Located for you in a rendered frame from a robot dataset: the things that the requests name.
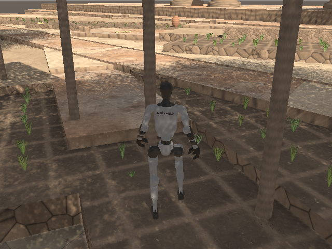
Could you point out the right robot hand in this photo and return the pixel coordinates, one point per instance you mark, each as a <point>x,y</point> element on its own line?
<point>196,151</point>

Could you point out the robot right upper arm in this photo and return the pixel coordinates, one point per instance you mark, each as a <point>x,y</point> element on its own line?
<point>184,117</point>

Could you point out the right robot forearm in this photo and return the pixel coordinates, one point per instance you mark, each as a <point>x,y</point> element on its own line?
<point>192,139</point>

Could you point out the left robot hand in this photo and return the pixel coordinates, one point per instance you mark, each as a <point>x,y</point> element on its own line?
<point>139,142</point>

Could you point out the left robot forearm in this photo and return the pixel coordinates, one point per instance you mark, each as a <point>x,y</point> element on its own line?
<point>140,134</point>

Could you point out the robot left foot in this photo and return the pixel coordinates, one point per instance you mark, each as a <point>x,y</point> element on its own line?
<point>154,214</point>

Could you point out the robot left upper arm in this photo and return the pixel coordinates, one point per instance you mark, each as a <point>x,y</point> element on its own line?
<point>146,118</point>

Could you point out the robot right foot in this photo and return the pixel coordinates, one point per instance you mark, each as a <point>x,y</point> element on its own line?
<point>180,195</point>

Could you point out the robot foot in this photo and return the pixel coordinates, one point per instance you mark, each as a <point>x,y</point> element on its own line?
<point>180,195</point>
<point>154,214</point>

